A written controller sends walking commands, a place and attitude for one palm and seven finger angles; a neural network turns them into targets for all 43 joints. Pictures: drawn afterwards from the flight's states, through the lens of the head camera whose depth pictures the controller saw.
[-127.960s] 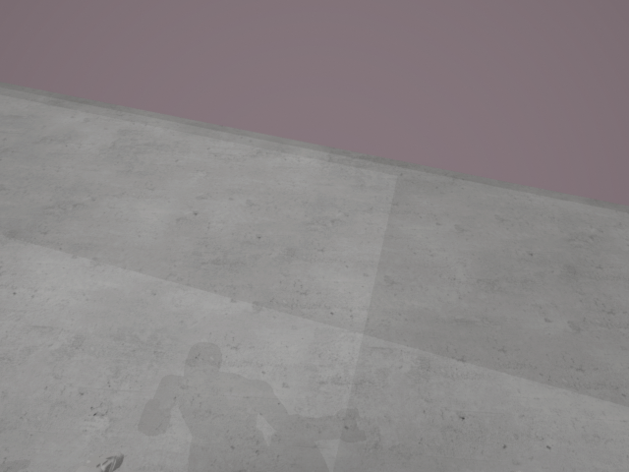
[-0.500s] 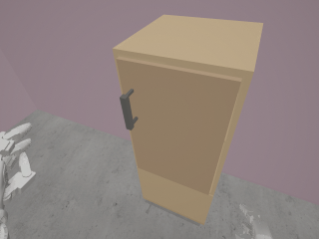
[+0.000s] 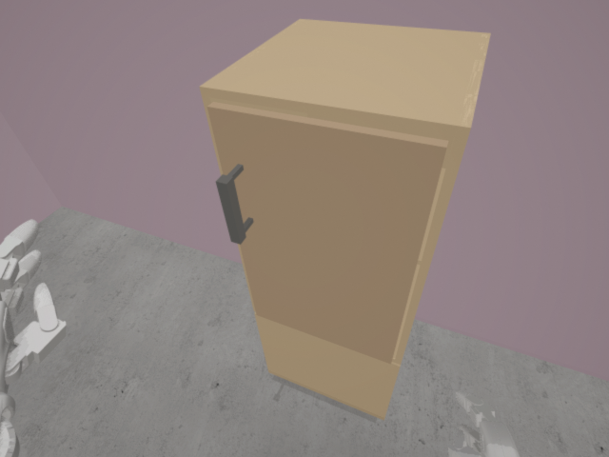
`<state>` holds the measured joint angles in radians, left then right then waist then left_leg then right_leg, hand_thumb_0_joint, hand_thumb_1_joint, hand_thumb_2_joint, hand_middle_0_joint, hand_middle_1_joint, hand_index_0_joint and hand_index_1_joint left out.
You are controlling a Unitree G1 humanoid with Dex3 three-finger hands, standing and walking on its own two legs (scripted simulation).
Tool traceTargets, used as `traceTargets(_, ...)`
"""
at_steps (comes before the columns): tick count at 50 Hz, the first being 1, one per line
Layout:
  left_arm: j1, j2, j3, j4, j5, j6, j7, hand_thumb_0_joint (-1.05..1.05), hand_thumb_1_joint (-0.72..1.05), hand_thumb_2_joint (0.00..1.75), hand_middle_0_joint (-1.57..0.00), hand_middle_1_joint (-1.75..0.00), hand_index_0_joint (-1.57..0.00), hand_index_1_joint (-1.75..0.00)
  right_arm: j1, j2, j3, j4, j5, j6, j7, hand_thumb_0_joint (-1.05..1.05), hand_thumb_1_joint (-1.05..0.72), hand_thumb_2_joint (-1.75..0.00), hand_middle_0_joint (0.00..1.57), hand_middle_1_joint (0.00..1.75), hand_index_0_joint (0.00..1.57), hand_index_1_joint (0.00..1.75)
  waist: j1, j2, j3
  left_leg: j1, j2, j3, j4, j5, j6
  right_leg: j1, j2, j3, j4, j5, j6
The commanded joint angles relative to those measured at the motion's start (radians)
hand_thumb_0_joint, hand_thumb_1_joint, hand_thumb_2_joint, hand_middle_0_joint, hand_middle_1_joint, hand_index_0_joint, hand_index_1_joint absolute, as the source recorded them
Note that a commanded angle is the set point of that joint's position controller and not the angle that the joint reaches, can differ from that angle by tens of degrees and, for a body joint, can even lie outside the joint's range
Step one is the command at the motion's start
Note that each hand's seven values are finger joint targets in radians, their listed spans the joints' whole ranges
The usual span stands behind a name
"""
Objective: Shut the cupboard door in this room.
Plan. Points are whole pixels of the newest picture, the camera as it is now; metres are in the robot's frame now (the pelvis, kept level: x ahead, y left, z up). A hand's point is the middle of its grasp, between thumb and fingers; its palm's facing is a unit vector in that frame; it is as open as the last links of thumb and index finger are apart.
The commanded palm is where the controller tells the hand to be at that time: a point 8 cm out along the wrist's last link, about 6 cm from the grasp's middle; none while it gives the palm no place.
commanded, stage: step back with the hand held close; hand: left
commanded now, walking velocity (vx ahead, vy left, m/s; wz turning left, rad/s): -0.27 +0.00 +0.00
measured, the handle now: (238, 204) +0.52 +0.18 +0.05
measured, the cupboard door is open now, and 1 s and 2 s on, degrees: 0 0 0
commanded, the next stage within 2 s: stop stepping back and stand still in 1.22 s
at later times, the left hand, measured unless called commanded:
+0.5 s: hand (15, 373) +0.15 +0.29 +0.15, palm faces +0.39 -0.79 -0.46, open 7.4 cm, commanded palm +0.09 +0.32 +0.17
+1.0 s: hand out of the picture +0.06 +0.33 +0.15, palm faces +0.51 -0.76 -0.41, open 7.4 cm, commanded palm -0.01 +0.36 +0.17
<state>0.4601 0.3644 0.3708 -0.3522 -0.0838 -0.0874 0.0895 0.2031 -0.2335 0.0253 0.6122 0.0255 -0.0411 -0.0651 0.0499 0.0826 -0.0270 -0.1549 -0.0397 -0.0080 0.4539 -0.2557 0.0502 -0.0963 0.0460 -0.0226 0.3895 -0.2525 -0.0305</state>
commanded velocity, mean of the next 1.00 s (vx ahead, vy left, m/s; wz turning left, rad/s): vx -0.31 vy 0.00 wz -0.02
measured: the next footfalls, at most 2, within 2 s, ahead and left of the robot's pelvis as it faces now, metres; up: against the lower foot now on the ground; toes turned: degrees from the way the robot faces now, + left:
left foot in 0.94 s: -0.02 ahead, +0.14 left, +0.00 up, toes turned +5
right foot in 1.28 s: -0.28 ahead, -0.09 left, +0.00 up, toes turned -2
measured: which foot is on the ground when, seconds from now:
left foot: down 0.00-0.80, up 0.82-0.92, down 0.94-1.00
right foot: down 0.00-0.96, up 0.98-1.00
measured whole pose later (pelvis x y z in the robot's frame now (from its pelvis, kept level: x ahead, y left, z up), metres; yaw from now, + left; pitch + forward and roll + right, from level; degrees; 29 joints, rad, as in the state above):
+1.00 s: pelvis -0.13 +0.04 -0.02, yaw +5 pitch +0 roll -2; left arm 0.50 0.44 0.44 -0.54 -0.03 -0.23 0.16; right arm 0.21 -0.21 -0.02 0.61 0.00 -0.02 -0.08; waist -0.01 -0.06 0.01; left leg -0.45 -0.01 0.01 0.67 -0.21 0.04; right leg -0.45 0.01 0.05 0.68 -0.23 0.03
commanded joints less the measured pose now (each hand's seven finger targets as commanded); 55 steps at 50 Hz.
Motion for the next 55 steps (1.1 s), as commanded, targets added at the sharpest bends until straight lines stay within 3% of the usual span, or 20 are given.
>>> traceTargets(1,-0.026,0.184,0.100,-0.187,0.006,-0.098,0.022,0.00,0.90,0.90,-0.20,-0.30,-0.20,-0.30,-0.130,-0.124,-0.063,-0.173,-0.004,-0.016,0.001,0.00,-0.90,-0.90,0.20,0.30,0.20,0.30,-0.033,-0.072,-0.059,-0.007,0.074,-0.062,0.011,0.192,0.004,-0.103,-0.158,0.145,-0.080,0.278,0.003)
traceTargets(8,0.026,0.247,0.153,-0.275,0.005,-0.109,0.041,0.00,0.90,0.90,-0.20,-0.30,-0.20,-0.30,-0.128,-0.129,-0.075,-0.202,0.001,0.029,-0.020,0.00,-0.90,-0.90,0.20,0.30,0.20,0.30,-0.034,-0.043,-0.162,-0.021,0.112,-0.075,-0.010,0.408,-0.005,-0.047,-0.127,0.091,0.044,0.413,0.015)
traceTargets(13,0.065,0.259,0.176,-0.280,-0.001,-0.106,0.048,0.00,0.90,0.90,-0.20,-0.30,-0.20,-0.30,-0.121,-0.128,-0.077,-0.225,0.003,0.055,-0.029,0.00,-0.90,-0.90,0.20,0.30,0.20,0.30,-0.035,-0.032,-0.163,-0.076,0.132,-0.091,-0.027,0.436,-0.007,-0.031,-0.108,0.088,0.094,0.401,0.019)
traceTargets(19,0.069,0.242,0.158,-0.275,0.005,-0.112,0.053,0.00,0.90,0.90,-0.20,-0.30,-0.20,-0.30,-0.111,-0.139,-0.079,-0.230,0.003,0.049,-0.028,0.00,-0.90,-0.90,0.20,0.30,0.20,0.30,-0.037,-0.031,-0.105,-0.221,0.155,-0.126,-0.082,0.182,0.014,-0.036,-0.094,0.117,0.097,0.227,0.025)
traceTargets(26,-0.007,0.229,0.161,-0.295,0.047,-0.148,0.065,0.00,0.90,0.90,-0.20,-0.30,-0.20,-0.30,-0.094,-0.152,-0.079,-0.234,-0.004,0.017,-0.032,0.00,-0.90,-0.90,0.20,0.30,0.20,0.30,-0.047,0.027,-0.011,-0.560,0.201,-0.223,-0.214,-0.404,0.070,0.067,-0.052,0.116,0.178,-0.021,0.034)
traceTargets(32,-0.044,0.260,0.205,-0.340,0.068,-0.179,0.067,0.00,0.90,0.90,-0.20,-0.30,-0.20,-0.30,-0.082,-0.154,-0.087,-0.225,-0.017,-0.017,-0.033,0.00,-0.90,-0.90,0.20,0.30,0.20,0.30,-0.044,0.063,-0.040,-0.653,0.231,-0.259,-0.229,-0.502,0.090,0.134,-0.013,0.110,0.286,0.009,0.037)
traceTargets(36,-0.002,0.241,0.208,-0.338,0.071,-0.193,0.067,0.00,0.90,0.90,-0.20,-0.30,-0.20,-0.30,-0.066,-0.143,-0.090,-0.221,-0.018,-0.024,-0.019,0.00,-0.90,-0.90,0.20,0.30,0.20,0.30,-0.050,0.002,-0.025,-0.653,0.179,-0.197,-0.096,-0.497,0.073,0.052,-0.066,0.218,0.213,-0.076,-0.003)
traceTargets(37,0.010,0.269,0.231,-0.342,0.067,-0.194,0.070,0.00,0.90,0.90,-0.20,-0.30,-0.20,-0.30,-0.059,-0.143,-0.097,-0.215,-0.021,-0.023,-0.016,0.00,-0.90,-0.90,0.20,0.30,0.20,0.30,-0.051,-0.056,-0.034,-0.575,0.144,-0.154,0.003,-0.428,0.053,-0.045,-0.110,0.295,0.128,-0.107,-0.025)
traceTargets(39,0.010,0.234,0.179,-0.359,0.049,-0.195,0.078,0.00,0.90,0.90,-0.20,-0.30,-0.20,-0.30,-0.040,-0.111,-0.091,-0.193,-0.020,-0.021,0.005,0.00,-0.90,-0.90,0.20,0.30,0.20,0.30,-0.066,-0.195,-0.035,-0.376,0.072,-0.090,0.239,-0.245,-0.008,-0.282,-0.277,0.468,-0.051,-0.154,-0.106)
traceTargets(40,0.011,0.240,0.177,-0.344,0.043,-0.192,0.088,0.00,0.90,0.90,-0.20,-0.30,-0.20,-0.30,-0.035,-0.102,-0.091,-0.176,-0.022,-0.018,0.011,0.00,-0.90,-0.90,0.20,0.30,0.20,0.30,-0.069,-0.250,-0.044,-0.302,0.052,-0.060,0.340,-0.181,-0.031,-0.342,-0.337,0.495,-0.105,-0.139,-0.137)
traceTargets(42,-0.004,0.255,0.182,-0.345,0.039,-0.188,0.098,0.00,0.90,0.90,-0.20,-0.30,-0.20,-0.30,-0.049,-0.099,-0.093,-0.168,-0.023,-0.015,0.015,0.00,-0.90,-0.90,0.20,0.30,0.20,0.30,-0.070,-0.266,-0.076,-0.266,0.052,-0.052,0.412,-0.170,-0.042,-0.336,-0.352,0.464,-0.109,-0.015,-0.149)
traceTargets(45,-0.019,0.268,0.184,-0.355,0.046,-0.187,0.102,0.00,0.90,0.90,-0.20,-0.30,-0.20,-0.30,-0.055,-0.089,-0.079,-0.154,-0.020,-0.009,0.001,0.00,-0.90,-0.90,0.20,0.30,0.20,0.30,-0.072,-0.207,-0.059,-0.173,0.069,-0.036,0.181,-0.092,-0.033,-0.368,-0.263,0.293,-0.004,0.034,-0.071)
traceTargets(46,-0.027,0.266,0.179,-0.378,0.044,-0.193,0.101,0.00,0.90,0.90,-0.20,-0.30,-0.20,-0.30,-0.060,-0.103,-0.079,-0.151,-0.020,-0.011,-0.006,0.00,-0.90,-0.90,0.20,0.30,0.20,0.30,-0.073,-0.098,-0.047,-0.169,0.088,-0.062,0.047,-0.066,-0.016,-0.374,-0.195,0.229,0.060,0.009,-0.033)
traceTargets(47,-0.048,0.285,0.196,-0.428,0.049,-0.205,0.102,0.00,0.90,0.90,-0.20,-0.30,-0.20,-0.30,-0.094,-0.132,-0.089,-0.160,-0.025,-0.024,-0.022,0.00,-0.90,-0.90,0.20,0.30,0.20,0.30,-0.063,0.087,-0.036,-0.249,0.183,-0.178,-0.070,-0.030,0.025,-0.326,-0.090,0.156,0.201,0.012,0.013)
traceTargets(48,-0.038,0.272,0.213,-0.442,0.055,-0.214,0.103,0.00,0.90,0.90,-0.20,-0.30,-0.20,-0.30,-0.096,-0.130,-0.086,-0.161,-0.033,-0.040,-0.029,0.00,-0.90,-0.90,0.20,0.30,0.20,0.30,-0.052,0.203,-0.068,-0.389,0.304,-0.273,-0.143,0.008,0.073,-0.187,-0.009,0.077,0.383,0.048,0.048)
traceTargets(49,-0.023,0.280,0.230,-0.424,0.052,-0.217,0.098,0.00,0.90,0.90,-0.20,-0.30,-0.20,-0.30,-0.088,-0.100,-0.094,-0.154,-0.035,-0.054,-0.027,0.00,-0.90,-0.90,0.20,0.30,0.20,0.30,-0.046,0.201,-0.113,-0.408,0.364,-0.258,-0.168,-0.018,0.095,-0.148,0.000,0.077,0.488,-0.090,0.052)
traceTargets(50,-0.009,0.277,0.245,-0.414,0.053,-0.224,0.089,0.00,0.90,0.90,-0.20,-0.30,-0.20,-0.30,-0.074,-0.109,-0.100,-0.152,-0.038,-0.069,-0.019,0.00,-0.90,-0.90,0.20,0.30,0.20,0.30,-0.052,0.188,-0.136,-0.499,0.400,-0.274,-0.228,-0.206,0.113,-0.072,0.014,0.084,0.607,-0.146,0.055)
traceTargets(51,-0.015,0.270,0.255,-0.415,0.058,-0.221,0.086,0.00,0.90,0.90,-0.20,-0.30,-0.20,-0.30,-0.074,-0.118,-0.107,-0.152,-0.042,-0.075,-0.014,0.00,-0.90,-0.90,0.20,0.30,0.20,0.30,-0.052,0.158,-0.104,-0.571,0.406,-0.285,-0.232,-0.290,0.129,-0.055,0.024,0.089,0.662,-0.138,0.056)
traceTargets(53,-0.026,0.240,0.227,-0.454,0.041,-0.226,0.076,0.00,0.90,0.90,-0.20,-0.30,-0.20,-0.30,-0.075,-0.106,-0.105,-0.138,-0.045,-0.090,-0.006,0.00,-0.90,-0.90,0.20,0.30,0.20,0.30,-0.051,0.079,-0.094,-0.420,0.376,-0.233,-0.160,-0.080,0.110,-0.168,0.009,0.081,0.568,-0.179,0.053)
traceTargets(55,-0.013,0.206,0.181,-0.432,0.036,-0.224,0.067,0.00,0.90,0.90,-0.20,-0.30,-0.20,-0.30,-0.071,-0.106,-0.103,-0.123,-0.040,-0.109,0.005,0.00,-0.90,-0.90,0.20,0.30,0.20,0.30,-0.050,0.093,-0.109,-0.278,0.346,-0.179,-0.128,0.033,0.076,-0.217,0.012,0.038,0.434,-0.226,0.057)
